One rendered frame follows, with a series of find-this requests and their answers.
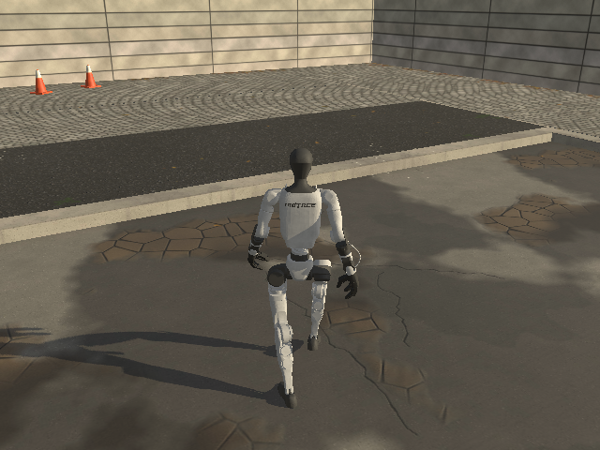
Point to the humanoid robot head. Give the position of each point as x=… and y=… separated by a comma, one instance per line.
x=301, y=162

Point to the robot right upper arm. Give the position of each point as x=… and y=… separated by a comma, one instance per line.
x=329, y=198

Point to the robot left upper arm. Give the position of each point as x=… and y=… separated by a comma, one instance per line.
x=271, y=197

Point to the robot right hand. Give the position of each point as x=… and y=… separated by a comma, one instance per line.
x=353, y=285

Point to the robot left hand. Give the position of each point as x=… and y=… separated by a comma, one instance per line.
x=261, y=256

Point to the right robot forearm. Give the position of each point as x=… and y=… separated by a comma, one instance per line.
x=345, y=255

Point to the robot right shin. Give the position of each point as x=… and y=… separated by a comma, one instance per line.
x=317, y=312

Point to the left robot forearm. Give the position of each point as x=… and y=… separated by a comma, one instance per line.
x=255, y=243

